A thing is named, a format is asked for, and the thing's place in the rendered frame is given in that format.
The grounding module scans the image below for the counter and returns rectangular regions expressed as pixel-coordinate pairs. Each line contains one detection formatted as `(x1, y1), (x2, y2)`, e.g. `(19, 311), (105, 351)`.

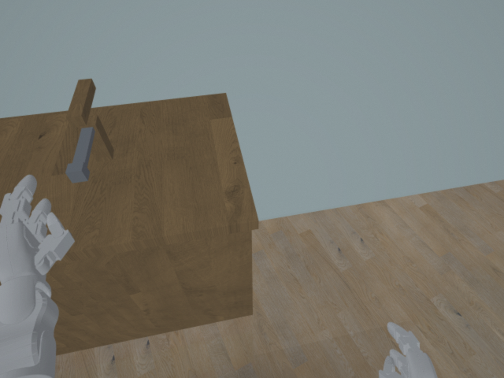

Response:
(0, 79), (259, 356)

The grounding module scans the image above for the robot right hand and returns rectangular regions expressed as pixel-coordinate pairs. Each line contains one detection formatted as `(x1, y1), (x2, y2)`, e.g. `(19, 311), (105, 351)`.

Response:
(379, 322), (438, 378)

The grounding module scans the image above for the robot left hand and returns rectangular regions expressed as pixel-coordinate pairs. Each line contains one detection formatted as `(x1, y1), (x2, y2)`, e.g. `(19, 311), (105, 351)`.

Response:
(0, 175), (75, 284)

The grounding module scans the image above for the robot left forearm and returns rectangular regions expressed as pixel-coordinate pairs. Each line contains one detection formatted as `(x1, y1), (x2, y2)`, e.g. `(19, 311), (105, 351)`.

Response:
(0, 275), (59, 378)

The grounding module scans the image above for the tap lever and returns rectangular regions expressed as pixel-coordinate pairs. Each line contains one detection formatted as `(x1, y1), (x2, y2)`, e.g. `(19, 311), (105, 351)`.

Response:
(65, 127), (95, 183)

